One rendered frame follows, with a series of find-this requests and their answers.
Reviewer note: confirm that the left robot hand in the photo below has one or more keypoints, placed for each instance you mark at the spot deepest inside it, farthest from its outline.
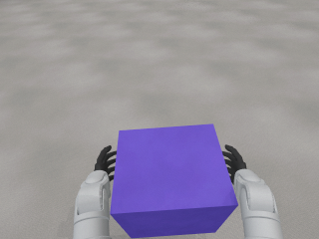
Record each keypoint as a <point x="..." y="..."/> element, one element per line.
<point x="103" y="163"/>

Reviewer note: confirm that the robot right forearm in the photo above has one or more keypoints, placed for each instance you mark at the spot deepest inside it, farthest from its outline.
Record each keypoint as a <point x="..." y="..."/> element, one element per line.
<point x="259" y="212"/>

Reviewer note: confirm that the robot left forearm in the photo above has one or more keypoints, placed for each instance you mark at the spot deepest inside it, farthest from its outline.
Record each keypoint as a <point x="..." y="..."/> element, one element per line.
<point x="92" y="207"/>

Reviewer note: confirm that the right robot hand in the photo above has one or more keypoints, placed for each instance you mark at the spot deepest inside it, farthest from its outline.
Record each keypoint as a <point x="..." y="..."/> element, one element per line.
<point x="236" y="162"/>

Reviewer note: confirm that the carton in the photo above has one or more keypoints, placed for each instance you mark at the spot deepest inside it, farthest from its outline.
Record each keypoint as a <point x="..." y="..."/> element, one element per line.
<point x="171" y="181"/>

